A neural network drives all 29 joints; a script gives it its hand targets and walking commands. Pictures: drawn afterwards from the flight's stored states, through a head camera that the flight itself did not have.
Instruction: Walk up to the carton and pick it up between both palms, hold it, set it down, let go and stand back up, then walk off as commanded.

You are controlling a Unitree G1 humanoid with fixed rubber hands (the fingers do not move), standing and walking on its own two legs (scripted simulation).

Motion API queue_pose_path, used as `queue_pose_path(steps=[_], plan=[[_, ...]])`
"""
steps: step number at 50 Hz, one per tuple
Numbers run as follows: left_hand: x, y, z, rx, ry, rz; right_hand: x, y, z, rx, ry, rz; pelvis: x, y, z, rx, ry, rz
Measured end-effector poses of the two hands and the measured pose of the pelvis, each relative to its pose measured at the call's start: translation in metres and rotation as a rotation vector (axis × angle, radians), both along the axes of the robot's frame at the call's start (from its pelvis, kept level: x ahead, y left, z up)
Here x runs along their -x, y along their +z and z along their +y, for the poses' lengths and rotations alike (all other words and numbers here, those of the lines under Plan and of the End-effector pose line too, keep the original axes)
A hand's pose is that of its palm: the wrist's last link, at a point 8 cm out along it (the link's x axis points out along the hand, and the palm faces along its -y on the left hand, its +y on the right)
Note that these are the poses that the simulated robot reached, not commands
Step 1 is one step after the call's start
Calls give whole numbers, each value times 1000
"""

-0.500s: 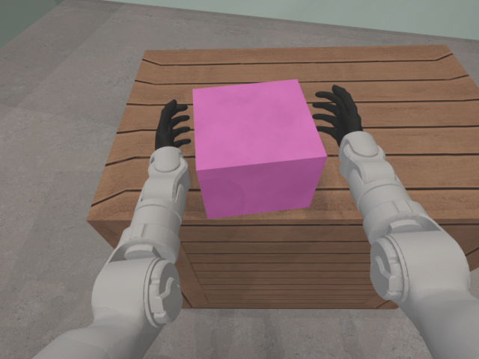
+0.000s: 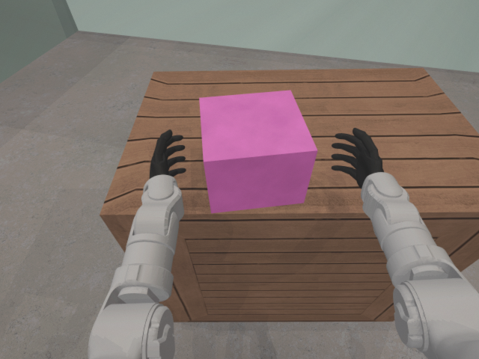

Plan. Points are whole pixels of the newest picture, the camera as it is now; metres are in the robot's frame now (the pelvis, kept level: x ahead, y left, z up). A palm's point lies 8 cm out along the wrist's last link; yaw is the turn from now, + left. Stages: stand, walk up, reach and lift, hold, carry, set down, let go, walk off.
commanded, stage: set down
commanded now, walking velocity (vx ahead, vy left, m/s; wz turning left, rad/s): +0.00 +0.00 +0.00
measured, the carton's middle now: (251, 150) +0.49 +0.04 +0.07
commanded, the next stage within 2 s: none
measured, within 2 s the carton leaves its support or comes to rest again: neither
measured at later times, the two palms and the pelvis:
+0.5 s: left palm (151, 193) +0.33 +0.19 +0.12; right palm (390, 198) +0.37 -0.19 +0.09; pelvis +0.00 +0.00 +0.00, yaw +0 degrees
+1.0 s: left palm (123, 241) +0.25 +0.21 +0.11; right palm (418, 253) +0.27 -0.21 +0.09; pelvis -0.01 +0.01 +0.00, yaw +0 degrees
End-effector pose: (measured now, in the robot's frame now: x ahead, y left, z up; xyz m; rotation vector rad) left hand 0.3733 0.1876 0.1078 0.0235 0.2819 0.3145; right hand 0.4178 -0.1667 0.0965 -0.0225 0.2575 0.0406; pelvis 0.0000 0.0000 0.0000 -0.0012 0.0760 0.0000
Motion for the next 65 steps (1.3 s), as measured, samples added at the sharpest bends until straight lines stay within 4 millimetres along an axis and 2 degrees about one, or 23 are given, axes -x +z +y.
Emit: queue_pose_path(steps=[9,24,27,35,44,56,61,65], plan=[[16,8,2,1,9,-10,20,-4,-8,2,12,18,3,0,0,0,0,-31],[40,5,5,22,24,3,48,-6,-27,10,7,-14,4,0,0,0,0,-44],[50,10,6,16,24,-21,56,-2,-29,-5,8,-39,4,0,0,0,0,-57],[88,4,14,23,48,-12,92,1,-41,-4,-2,-67,5,1,-1,-1,0,-97],[113,11,19,41,48,-54,126,3,-45,3,-18,-68,8,1,0,-2,2,-135],[144,-10,23,58,-42,23,169,-16,-31,22,-61,8,10,1,27,-2,18,-179],[152,-5,27,48,-44,0,174,-21,-18,34,-9,36,13,1,39,2,22,-183],[154,-11,22,48,-59,23,172,-21,-13,33,33,48,16,1,41,5,22,-192]])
